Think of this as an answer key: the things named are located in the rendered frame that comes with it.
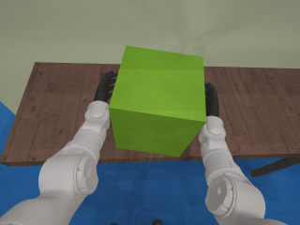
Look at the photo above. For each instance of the robot left upper arm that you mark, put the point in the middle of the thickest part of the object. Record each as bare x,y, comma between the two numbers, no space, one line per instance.
64,182

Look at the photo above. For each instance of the robot right hand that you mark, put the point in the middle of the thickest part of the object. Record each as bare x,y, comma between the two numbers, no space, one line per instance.
211,100

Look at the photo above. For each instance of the right robot forearm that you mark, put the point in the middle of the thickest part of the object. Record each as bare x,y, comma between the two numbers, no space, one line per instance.
216,156

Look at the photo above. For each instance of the carton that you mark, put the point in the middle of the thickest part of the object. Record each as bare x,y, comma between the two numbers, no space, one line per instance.
158,101

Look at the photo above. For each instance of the robot left hand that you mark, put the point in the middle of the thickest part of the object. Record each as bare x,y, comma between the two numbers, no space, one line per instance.
103,89

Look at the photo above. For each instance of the table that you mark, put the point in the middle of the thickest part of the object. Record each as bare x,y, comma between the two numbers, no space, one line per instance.
259,108

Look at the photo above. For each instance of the left robot forearm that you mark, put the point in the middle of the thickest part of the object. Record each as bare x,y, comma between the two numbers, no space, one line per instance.
91,136

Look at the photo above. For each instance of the robot right upper arm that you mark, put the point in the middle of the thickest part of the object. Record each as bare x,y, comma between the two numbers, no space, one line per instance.
233,202

